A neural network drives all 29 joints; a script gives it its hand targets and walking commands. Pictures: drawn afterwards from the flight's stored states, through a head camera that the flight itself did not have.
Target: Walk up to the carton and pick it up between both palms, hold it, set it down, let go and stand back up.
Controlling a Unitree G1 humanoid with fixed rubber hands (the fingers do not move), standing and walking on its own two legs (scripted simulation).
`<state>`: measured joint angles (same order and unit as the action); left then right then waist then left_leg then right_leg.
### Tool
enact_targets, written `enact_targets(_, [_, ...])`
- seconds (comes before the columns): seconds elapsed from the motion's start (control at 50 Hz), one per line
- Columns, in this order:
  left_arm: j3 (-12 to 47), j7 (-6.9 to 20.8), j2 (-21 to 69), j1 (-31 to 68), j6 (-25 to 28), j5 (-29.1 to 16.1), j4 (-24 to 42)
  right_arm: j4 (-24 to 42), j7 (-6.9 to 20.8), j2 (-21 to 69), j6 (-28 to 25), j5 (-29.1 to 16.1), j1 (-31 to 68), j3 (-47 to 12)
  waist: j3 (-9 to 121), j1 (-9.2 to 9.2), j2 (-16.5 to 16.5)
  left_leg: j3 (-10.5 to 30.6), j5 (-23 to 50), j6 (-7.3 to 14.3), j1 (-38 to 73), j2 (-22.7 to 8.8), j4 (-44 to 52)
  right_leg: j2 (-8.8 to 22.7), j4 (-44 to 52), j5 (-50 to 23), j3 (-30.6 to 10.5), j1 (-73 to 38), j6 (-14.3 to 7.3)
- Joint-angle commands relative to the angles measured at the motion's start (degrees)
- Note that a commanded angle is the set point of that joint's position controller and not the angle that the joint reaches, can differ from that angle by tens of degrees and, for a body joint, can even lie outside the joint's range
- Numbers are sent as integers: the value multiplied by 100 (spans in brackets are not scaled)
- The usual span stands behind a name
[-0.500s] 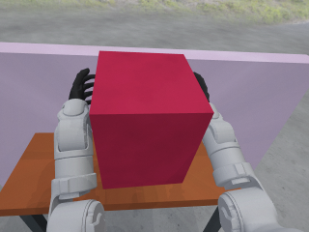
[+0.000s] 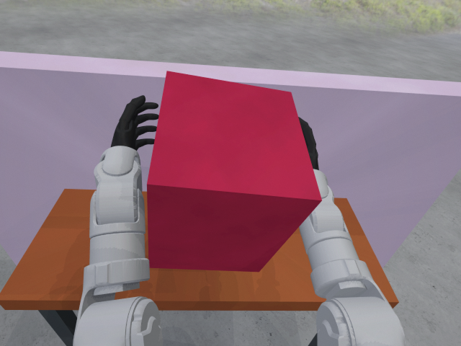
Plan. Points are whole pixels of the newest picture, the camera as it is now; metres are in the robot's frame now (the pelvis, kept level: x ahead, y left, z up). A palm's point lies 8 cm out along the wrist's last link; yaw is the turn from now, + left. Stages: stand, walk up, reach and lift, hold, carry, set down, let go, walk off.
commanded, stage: set down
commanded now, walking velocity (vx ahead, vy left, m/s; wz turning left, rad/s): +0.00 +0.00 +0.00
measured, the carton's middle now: (218, 182) +0.35 +0.01 +0.16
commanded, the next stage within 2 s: none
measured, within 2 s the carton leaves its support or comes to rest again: neither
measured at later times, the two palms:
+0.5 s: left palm (137, 166) +0.39 +0.14 +0.17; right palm (300, 180) +0.37 -0.15 +0.15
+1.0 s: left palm (147, 177) +0.40 +0.13 +0.13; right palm (301, 191) +0.37 -0.16 +0.12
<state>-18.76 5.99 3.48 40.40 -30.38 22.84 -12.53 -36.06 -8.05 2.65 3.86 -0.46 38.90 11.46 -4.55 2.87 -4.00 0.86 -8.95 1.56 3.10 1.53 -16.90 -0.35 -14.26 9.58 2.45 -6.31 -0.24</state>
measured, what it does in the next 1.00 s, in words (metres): stands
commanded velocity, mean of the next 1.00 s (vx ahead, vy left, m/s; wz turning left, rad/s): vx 0.00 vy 0.00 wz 0.00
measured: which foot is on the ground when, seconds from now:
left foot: down 0.00-1.00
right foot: down 0.00-1.00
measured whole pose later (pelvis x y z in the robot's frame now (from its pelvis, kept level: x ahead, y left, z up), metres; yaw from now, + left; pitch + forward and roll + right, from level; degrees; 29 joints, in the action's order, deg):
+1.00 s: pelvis +0.01 +0.00 +0.00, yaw +0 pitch -5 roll -1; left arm -16.3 2.1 4.0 36.0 -19.0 19.6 -24.2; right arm -40.8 -8.4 2.6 -4.5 1.5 33.3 12.9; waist -3.7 2.3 -4.2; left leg 0.5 -9.4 1.2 -3.5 0.9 -17.7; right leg -0.9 -13.0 8.8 2.3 -0.5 -0.3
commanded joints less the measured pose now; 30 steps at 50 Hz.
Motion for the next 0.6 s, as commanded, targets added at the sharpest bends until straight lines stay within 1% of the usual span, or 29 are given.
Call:
enact_targets(0.0, [2294,634,2645,2160,211,-641,7,1516,304,2067,-892,-130,3762,-2077,1658,127,300,-477,1493,-159,452,-97,-13,-143,136,-1003,577,-67,221])
enact_targets(0.06, [2639,528,2734,2061,342,-809,199,1816,255,2066,-1098,-222,3792,-2385,1996,126,309,-415,1910,-203,551,-100,-176,-161,50,-1468,582,-160,224])
enact_targets(0.1, [2784,460,2747,2020,409,-873,324,1941,228,2092,-1149,-278,3737,-2574,2191,101,321,-386,2061,-209,557,-91,-241,-151,0,-1729,551,-250,229])
enact_targets(0.16, [2904,377,2726,2003,468,-905,441,1911,218,2095,-1126,-323,3568,-2699,2277,79,402,-355,2026,-230,495,-86,-246,-124,-48,-1837,518,-260,236])
enact_targets(0.22, [2813,359,2656,1898,436,-862,428,1839,208,2108,-1043,-361,3400,-2742,2163,22,383,-367,1777,-200,304,-59,-185,-85,-70,-1854,473,-315,266])
enact_targets(0.3, [2670,395,2603,1767,370,-769,338,1672,193,2115,-935,-367,3192,-2672,1952,25,383,-380,1551,-188,165,-38,-105,-66,-72,-1865,454,-346,294])
enact_targets(0.36, [2622,425,2623,1741,378,-762,277,1621,189,2115,-917,-329,3119,-2580,1919,71,386,-379,1494,-203,153,-32,-85,-65,-63,-1883,466,-296,298])
enact_targets(0.38, [2613,428,2673,1861,377,-715,147,1457,190,2216,-895,-315,3099,-2495,1944,233,239,-309,1584,-212,275,-67,-83,-118,-24,-1804,466,-285,357])
enact_targets(0.4, [2588,439,2684,1781,391,-703,102,1434,196,2200,-893,-308,3046,-2470,1868,195,308,-315,1628,-237,267,-64,-101,-110,-3,-1773,479,-242,342])
enact_targets(0.42, [2608,442,2704,1808,407,-716,104,1454,198,2180,-903,-303,3037,-2432,1873,225,316,-314,1635,-262,299,-69,-99,-119,8,-1741,490,-200,342])
enact_targets(0.5, [2622,415,2776,1852,517,-727,-32,1413,227,2169,-961,-261,3084,-2361,1899,215,406,-287,1779,-333,378,-94,-149,-162,23,-1629,555,-40,303])
enact_targets(0.58, [2599,366,2811,1902,629,-728,-195,1295,280,2145,-1014,-189,3085,-2261,1884,159,465,-282,1701,-357,411,-127,-128,-177,64,-1352,584,193,266])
